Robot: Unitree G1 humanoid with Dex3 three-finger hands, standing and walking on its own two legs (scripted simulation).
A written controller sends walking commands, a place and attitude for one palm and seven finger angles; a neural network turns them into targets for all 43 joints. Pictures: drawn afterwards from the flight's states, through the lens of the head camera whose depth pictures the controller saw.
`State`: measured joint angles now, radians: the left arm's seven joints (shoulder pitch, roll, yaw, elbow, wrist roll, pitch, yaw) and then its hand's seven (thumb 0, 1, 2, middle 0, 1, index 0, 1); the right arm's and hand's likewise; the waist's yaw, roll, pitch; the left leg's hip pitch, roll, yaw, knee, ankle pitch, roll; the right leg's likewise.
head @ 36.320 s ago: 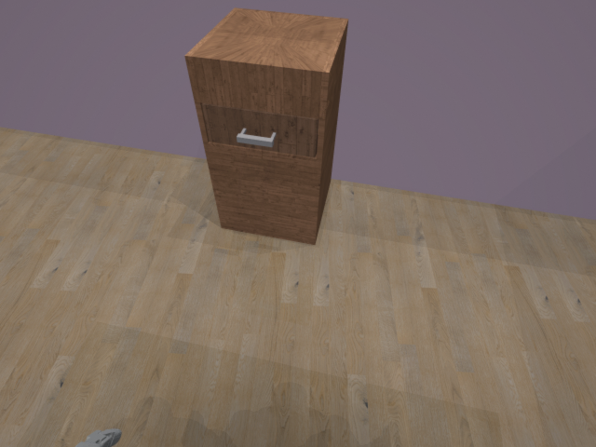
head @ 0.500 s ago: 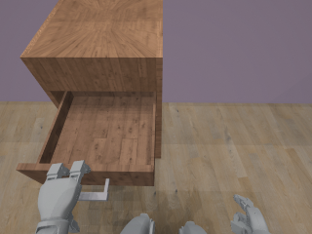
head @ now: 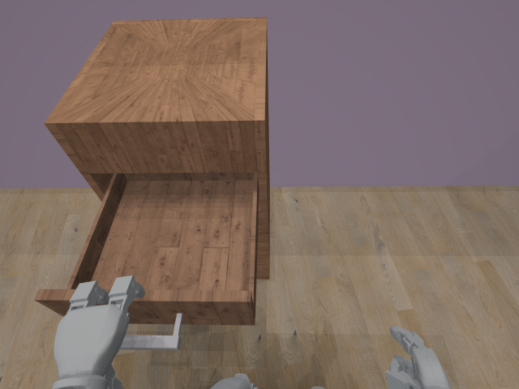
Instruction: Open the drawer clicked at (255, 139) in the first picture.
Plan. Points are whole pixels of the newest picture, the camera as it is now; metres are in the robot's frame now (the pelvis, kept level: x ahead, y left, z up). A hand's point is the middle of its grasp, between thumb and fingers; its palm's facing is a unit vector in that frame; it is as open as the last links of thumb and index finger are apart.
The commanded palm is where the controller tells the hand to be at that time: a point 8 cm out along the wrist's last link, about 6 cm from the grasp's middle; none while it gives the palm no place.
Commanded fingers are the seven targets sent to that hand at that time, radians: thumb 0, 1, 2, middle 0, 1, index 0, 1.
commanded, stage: lift the hand off the handle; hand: left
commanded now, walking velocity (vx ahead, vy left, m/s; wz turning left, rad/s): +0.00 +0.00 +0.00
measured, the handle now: (149, 330) +0.23 +0.25 -0.15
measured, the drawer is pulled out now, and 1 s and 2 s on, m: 0.30 0.30 0.30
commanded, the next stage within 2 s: draw the hand back to the body in 0.34 s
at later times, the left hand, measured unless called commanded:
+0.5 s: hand (105, 341) +0.18 +0.25 -0.01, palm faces -0.06 -0.09 -0.99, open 13.8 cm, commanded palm +0.17 +0.25 +0.06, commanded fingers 0.00 -0.50 0.30 -0.30 -1.20 -0.30 -1.20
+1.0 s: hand (67, 330) +0.18 +0.26 +0.08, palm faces +0.01 -0.08 -1.00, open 13.8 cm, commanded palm +0.15 +0.26 +0.14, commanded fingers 0.00 -0.50 0.30 -0.30 -1.20 -0.30 -1.20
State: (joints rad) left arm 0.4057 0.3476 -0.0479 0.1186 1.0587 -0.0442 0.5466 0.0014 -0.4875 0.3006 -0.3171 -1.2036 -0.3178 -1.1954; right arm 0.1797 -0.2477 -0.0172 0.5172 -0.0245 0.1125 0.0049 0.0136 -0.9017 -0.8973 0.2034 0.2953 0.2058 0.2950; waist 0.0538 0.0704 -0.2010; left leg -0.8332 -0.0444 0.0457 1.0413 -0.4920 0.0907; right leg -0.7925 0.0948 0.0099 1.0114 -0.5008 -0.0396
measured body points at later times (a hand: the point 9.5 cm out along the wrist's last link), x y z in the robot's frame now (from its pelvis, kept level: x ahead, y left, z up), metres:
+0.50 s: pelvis +0.01 -0.01 +0.01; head +0.05 -0.03 +0.46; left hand +0.18 +0.25 +0.05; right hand +0.20 -0.24 -0.09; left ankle +0.01 +0.06 -0.67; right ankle -0.01 -0.10 -0.67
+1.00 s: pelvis +0.01 -0.01 +0.03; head +0.02 -0.03 +0.48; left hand +0.17 +0.26 +0.13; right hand +0.21 -0.22 -0.05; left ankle +0.01 +0.06 -0.67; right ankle -0.01 -0.10 -0.67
